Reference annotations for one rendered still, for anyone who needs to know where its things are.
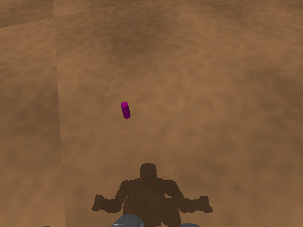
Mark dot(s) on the can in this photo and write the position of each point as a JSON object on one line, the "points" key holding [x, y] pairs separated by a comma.
{"points": [[125, 109]]}

